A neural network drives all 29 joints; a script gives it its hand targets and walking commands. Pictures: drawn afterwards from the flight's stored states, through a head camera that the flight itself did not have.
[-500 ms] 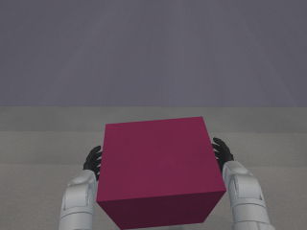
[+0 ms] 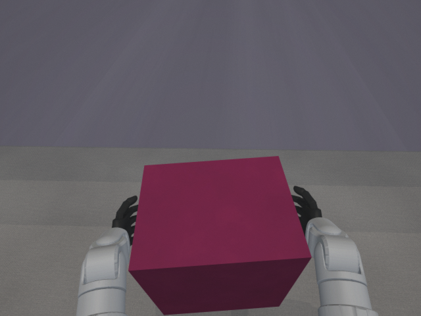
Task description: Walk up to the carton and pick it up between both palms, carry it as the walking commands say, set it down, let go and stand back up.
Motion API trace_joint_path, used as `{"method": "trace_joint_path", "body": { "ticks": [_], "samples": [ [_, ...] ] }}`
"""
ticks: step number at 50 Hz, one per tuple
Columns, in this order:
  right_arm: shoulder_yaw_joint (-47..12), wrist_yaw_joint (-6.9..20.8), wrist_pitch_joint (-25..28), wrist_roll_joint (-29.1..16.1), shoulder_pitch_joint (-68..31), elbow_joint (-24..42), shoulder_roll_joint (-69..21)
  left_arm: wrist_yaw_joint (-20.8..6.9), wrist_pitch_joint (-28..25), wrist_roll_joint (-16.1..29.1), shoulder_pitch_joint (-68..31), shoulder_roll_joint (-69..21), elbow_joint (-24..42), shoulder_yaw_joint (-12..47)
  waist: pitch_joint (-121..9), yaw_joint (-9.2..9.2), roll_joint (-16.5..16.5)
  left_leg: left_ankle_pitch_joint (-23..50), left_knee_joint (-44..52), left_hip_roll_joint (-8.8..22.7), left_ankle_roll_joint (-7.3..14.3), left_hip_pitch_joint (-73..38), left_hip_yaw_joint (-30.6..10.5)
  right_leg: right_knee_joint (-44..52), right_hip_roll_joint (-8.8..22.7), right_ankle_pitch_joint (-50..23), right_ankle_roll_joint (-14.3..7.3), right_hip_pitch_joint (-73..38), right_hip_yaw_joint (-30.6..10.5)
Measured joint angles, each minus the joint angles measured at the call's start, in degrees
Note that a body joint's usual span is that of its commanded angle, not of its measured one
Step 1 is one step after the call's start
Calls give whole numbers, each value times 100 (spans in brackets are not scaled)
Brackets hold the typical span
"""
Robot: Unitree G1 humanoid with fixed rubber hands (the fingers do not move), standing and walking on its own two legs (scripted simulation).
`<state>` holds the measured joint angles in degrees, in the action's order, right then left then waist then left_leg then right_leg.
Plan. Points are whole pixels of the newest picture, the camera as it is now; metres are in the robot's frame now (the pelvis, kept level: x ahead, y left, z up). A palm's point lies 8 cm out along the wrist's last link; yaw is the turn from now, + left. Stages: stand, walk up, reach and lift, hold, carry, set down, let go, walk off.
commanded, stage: reach and lift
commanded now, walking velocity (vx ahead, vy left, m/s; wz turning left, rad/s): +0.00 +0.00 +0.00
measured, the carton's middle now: (216, 241) +0.29 +0.00 -0.03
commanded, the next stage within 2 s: hold in 0.70 s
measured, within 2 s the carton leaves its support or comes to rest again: neither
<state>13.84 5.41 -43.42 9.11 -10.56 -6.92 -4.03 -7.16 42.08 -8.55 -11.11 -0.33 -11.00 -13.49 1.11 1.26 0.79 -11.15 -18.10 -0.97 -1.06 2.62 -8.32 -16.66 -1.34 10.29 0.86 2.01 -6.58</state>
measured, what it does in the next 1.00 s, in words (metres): stands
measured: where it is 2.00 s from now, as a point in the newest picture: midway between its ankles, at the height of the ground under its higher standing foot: outside the picture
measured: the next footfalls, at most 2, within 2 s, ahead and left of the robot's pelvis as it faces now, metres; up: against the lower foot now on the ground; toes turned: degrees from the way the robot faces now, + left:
left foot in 1.64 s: +0.08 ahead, +0.05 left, +0.00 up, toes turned -43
right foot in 1.94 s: -0.06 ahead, -0.14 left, +0.00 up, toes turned -43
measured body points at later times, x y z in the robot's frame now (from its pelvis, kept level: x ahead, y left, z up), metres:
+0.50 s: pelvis +0.00 +0.00 +0.00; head -0.02 +0.00 +0.45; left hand +0.29 +0.19 +0.02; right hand +0.29 -0.18 +0.04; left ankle -0.01 +0.14 -0.75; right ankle -0.01 -0.13 -0.75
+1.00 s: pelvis +0.00 +0.00 +0.00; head -0.03 +0.00 +0.45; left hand +0.27 +0.19 +0.03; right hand +0.27 -0.17 +0.04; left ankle -0.01 +0.14 -0.75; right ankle -0.01 -0.13 -0.75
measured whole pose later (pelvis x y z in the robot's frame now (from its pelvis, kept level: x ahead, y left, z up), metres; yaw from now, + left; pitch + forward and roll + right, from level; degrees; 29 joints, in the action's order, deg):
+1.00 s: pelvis +0.00 +0.00 +0.00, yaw +0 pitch -5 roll +0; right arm 11.8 4.7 -43.4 8.7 -6.5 -2.4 -5.3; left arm -7.6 42.5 -6.8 -6.3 0.4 -5.9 -12.9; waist 0.9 0.3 0.2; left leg -9.7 -15.9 -0.8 -1.1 0.9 -7.9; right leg -15.2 -1.2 9.2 0.7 0.5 -6.2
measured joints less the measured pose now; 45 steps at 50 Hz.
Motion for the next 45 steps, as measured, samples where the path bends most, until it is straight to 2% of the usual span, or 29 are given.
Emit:
{"method": "trace_joint_path", "body": {
  "ticks": [6,14,19,22,30,41,45],
  "samples": [
    [-81,23,85,-15,142,100,-46,-3,21,23,221,26,286,38,-170,-84,33,105,258,27,-15,-68,15,251,7,-106,-8,-63,-10],
    [-234,-13,14,-73,644,553,-93,-27,2,145,688,-23,605,110,-98,-107,-138,183,450,-2,23,-298,40,392,58,-151,15,-267,-23],
    [-159,-31,-14,-49,344,306,-44,-29,12,75,384,2,337,64,103,0,-178,63,113,-37,28,-146,15,61,52,-13,15,-132,24],
    [-138,-56,-5,-36,118,164,22,-8,-34,76,136,15,130,12,116,-40,-143,27,5,-23,-1,-15,30,-62,28,21,17,13,15],
    [-140,-16,38,-54,324,288,-71,5,83,104,364,42,425,82,-83,-127,0,169,367,47,-31,-202,21,299,2,-131,-35,-176,28],
    [-206,-34,3,-20,429,379,-52,-35,74,114,395,35,390,81,-7,-52,-136,73,166,24,-12,-142,22,149,3,-60,-21,-140,43],
    [-245,-54,13,-69,488,579,-30,-43,-23,152,465,-11,520,70,-63,-124,-135,102,190,31,-2,-110,64,160,-3,-94,-7,-90,2]
  ]
}}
